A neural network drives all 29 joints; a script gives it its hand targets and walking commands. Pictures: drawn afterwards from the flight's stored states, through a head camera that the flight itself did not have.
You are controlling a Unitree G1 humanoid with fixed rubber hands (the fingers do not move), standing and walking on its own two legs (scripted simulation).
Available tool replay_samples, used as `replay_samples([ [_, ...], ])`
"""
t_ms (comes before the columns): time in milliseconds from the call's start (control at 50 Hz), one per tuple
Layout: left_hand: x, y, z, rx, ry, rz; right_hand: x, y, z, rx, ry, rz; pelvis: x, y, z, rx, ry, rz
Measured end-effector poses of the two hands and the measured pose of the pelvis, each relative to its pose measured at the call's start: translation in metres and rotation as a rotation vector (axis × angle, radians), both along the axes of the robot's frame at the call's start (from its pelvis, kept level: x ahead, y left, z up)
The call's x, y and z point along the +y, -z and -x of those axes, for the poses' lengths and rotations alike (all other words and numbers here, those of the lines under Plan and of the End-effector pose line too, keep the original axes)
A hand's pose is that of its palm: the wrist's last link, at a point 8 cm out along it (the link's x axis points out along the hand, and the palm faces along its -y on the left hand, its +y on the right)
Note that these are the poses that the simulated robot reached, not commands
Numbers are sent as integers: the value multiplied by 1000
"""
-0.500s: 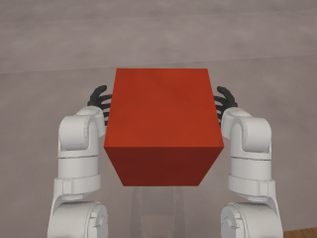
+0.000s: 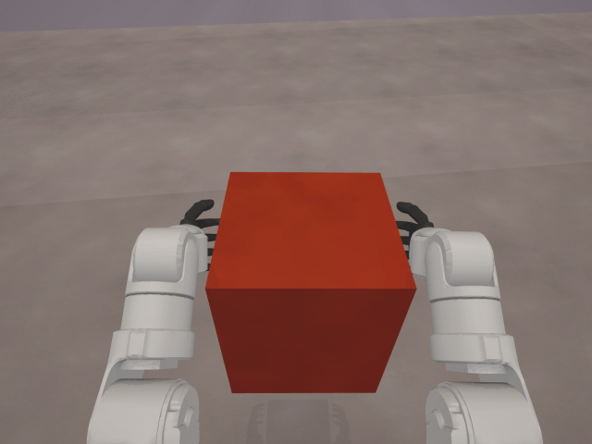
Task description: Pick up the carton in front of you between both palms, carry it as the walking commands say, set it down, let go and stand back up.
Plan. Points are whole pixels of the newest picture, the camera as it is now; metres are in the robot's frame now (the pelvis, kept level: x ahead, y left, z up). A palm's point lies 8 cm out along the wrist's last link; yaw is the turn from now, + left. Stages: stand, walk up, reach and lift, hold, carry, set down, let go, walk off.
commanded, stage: carry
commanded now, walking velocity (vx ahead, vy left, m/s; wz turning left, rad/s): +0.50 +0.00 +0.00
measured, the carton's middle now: (304, 285) +0.34 +0.00 +0.05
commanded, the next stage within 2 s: none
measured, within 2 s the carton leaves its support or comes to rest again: neither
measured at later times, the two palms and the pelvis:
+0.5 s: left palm (168, 204) +0.57 +0.27 +0.00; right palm (319, 206) +0.56 -0.03 +0.01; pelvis +0.20 +0.10 -0.10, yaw -1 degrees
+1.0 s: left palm (175, 136) +0.83 +0.32 +0.00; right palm (293, 130) +0.86 +0.02 +0.01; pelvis +0.48 +0.14 -0.10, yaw +1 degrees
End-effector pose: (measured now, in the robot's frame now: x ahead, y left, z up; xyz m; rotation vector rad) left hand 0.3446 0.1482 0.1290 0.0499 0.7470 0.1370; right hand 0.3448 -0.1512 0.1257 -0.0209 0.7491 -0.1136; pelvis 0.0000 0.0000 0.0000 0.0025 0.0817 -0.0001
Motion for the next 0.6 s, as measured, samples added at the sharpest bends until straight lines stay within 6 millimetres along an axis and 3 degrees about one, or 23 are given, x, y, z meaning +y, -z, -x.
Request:
replay_samples([
  [140, 16, 0, -36, 3, -13, 0, 16, -8, -48, 4, -19, 5, 6, -7, -33, 18, 11, -11],
  [260, 49, 13, -84, -12, -37, 9, 49, 5, -102, -11, -28, -6, 28, 10, -79, 23, 16, 25],
  [340, 82, 41, -122, 3, -49, 5, 83, 32, -145, 3, -40, -12, 51, 32, -123, 15, 21, 53],
  [440, 113, 90, -194, -42, -14, 30, 113, 79, -200, -41, -16, 26, 85, 91, -175, -5, 19, 54],
  [520, 116, 134, -232, 28, 17, 51, 117, 127, -221, 28, 33, 34, 104, 106, -205, 4, 14, 41],
  [600, 111, 161, -269, 62, 43, 73, 112, 151, -245, 60, 91, 20, 117, 107, -240, 15, 13, 41],
])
